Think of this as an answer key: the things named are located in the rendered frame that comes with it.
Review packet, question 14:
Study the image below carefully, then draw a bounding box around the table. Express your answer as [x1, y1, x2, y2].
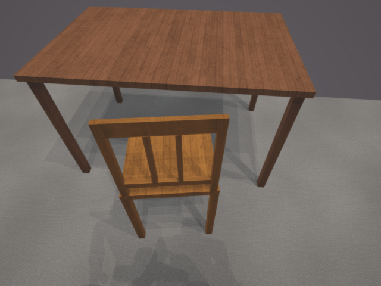
[14, 7, 316, 188]

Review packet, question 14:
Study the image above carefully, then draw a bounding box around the chair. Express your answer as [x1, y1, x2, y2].
[88, 114, 230, 238]

